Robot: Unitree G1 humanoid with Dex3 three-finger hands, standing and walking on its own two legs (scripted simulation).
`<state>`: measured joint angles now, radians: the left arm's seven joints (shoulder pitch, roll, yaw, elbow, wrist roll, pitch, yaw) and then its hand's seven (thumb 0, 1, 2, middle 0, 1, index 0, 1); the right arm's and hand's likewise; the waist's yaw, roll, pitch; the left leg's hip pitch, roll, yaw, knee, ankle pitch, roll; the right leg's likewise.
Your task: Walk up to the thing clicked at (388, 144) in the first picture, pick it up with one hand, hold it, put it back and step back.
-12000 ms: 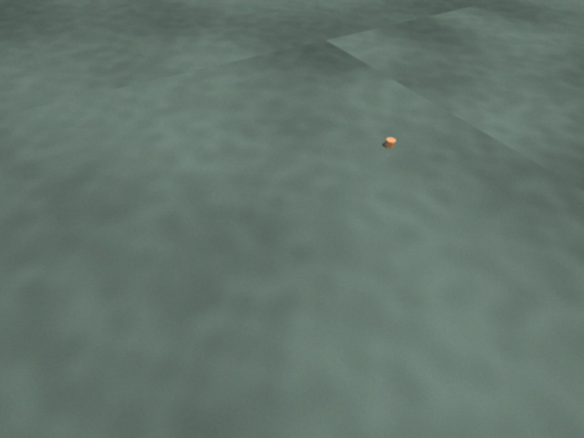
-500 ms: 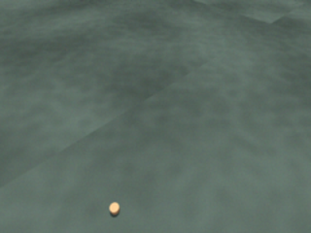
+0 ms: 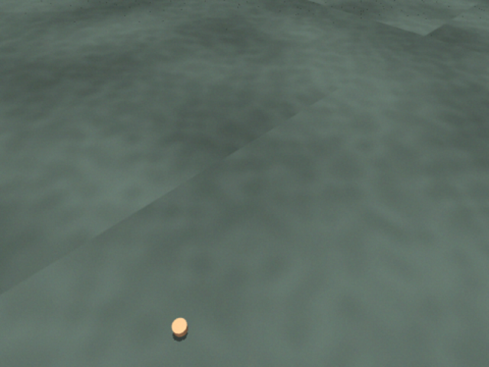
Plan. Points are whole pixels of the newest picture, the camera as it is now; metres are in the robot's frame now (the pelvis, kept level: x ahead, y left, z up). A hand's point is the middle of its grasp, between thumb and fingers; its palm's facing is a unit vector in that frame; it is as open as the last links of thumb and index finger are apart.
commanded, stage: stand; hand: left
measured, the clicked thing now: (179, 327) +0.44 +0.21 -0.76
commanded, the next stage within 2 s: walk up in 0.16 s
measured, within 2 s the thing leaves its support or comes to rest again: neither
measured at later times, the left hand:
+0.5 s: hand out of the picture +0.08 +0.24 -0.16, palm faces +0.00 -0.94 -0.33, open 7.4 cm
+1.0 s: hand out of the picture +0.15 +0.20 -0.16, palm faces -0.04 -0.94 -0.35, open 7.4 cm
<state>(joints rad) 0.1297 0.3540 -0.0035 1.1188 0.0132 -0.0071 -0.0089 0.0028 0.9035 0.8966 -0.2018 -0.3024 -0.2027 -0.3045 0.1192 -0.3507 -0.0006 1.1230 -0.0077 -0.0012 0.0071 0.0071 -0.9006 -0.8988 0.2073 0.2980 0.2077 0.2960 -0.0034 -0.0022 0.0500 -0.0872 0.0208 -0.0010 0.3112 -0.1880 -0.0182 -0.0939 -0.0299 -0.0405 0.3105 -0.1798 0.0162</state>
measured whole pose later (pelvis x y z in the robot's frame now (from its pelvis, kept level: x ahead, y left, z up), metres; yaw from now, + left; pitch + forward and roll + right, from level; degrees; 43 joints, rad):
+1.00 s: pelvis +0.05 -0.05 -0.01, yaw +0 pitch -3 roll +1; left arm 0.13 0.33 0.03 0.94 0.02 0.00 -0.01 0.00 0.90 0.90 -0.20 -0.30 -0.20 -0.30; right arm 0.17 -0.39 -0.03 0.97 0.01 0.00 -0.02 0.01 -0.90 -0.90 0.21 0.30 0.21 0.30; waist 0.00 0.01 0.14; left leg -0.30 0.02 -0.03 0.77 -0.48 0.01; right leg -0.15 0.01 -0.06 0.50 -0.31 -0.05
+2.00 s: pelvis +0.03 -0.03 +0.00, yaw +2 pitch -2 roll +0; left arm 0.12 0.37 0.02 1.11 0.00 0.02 -0.02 0.00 0.90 0.90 -0.20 -0.30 -0.20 -0.30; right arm 0.09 -0.33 -0.02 1.10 -0.01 0.01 0.02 0.01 -0.90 -0.90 0.21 0.30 0.21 0.30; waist 0.00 -0.02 0.07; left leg -0.22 0.00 -0.01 0.38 -0.12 0.00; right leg -0.12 -0.02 -0.03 0.38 -0.22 0.02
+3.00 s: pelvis +0.01 -0.04 -0.02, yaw +2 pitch -2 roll +0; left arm 0.08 0.39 0.05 1.02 0.00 0.04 -0.01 0.00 0.90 0.90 -0.20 -0.30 -0.20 -0.30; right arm 0.06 -0.38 -0.05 1.03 0.00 0.05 0.02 0.01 -0.90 -0.90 0.21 0.30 0.21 0.30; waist 0.00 0.01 0.14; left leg -0.33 0.01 -0.03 0.51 -0.15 -0.01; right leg -0.25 -0.02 -0.04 0.56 -0.27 0.00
